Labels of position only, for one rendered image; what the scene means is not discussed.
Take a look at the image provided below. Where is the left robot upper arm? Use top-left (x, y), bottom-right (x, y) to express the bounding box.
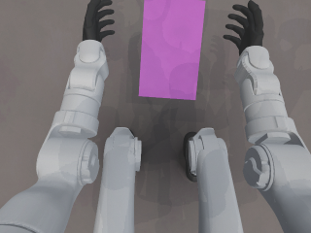
top-left (0, 137), bottom-right (100, 233)

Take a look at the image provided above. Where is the right robot upper arm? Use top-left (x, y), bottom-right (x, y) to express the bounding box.
top-left (243, 143), bottom-right (311, 233)

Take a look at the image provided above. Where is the robot right thigh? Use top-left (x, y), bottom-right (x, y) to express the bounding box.
top-left (189, 134), bottom-right (244, 233)

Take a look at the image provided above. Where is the right robot hand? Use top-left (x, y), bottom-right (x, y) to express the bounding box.
top-left (223, 0), bottom-right (264, 56)

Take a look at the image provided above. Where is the robot left forearm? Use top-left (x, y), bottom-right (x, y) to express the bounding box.
top-left (36, 40), bottom-right (109, 178)

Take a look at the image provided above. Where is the carton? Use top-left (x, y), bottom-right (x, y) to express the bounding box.
top-left (138, 0), bottom-right (206, 101)

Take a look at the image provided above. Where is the left robot hand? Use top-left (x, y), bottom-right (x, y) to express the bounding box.
top-left (83, 0), bottom-right (115, 43)

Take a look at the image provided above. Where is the right robot foot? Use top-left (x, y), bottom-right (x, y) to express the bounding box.
top-left (183, 131), bottom-right (197, 183)

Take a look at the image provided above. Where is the robot right forearm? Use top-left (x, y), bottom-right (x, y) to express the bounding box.
top-left (234, 46), bottom-right (311, 155)

